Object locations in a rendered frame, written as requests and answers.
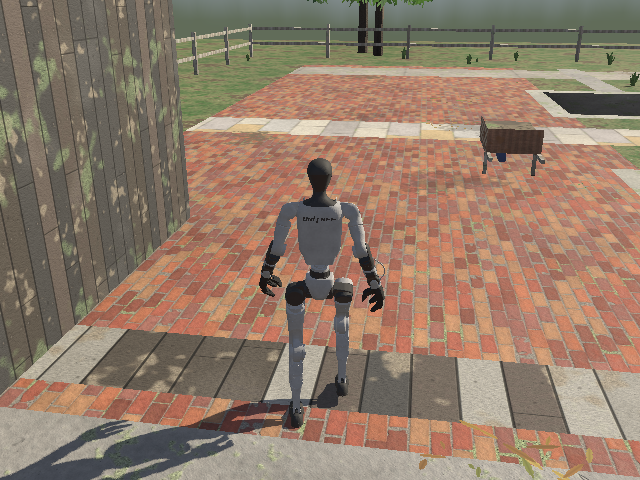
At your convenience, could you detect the robot right forearm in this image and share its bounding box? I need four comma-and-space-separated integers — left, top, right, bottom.
359, 243, 381, 289

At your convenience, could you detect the robot left hand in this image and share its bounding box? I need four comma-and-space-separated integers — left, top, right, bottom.
259, 275, 282, 297

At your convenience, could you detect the robot right hand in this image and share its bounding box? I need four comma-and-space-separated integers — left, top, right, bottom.
362, 285, 385, 312

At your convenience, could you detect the right robot thigh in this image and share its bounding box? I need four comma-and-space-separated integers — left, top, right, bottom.
333, 277, 353, 334

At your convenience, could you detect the robot right upper arm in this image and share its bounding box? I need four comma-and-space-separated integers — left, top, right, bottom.
340, 202, 368, 259

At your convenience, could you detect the robot torso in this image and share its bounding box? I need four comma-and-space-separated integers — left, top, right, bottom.
296, 197, 343, 300

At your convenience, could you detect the robot left forearm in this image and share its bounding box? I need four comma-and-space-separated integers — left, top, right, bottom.
261, 240, 280, 278

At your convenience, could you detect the robot left upper arm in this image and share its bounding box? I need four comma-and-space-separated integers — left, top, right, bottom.
270, 202, 299, 256

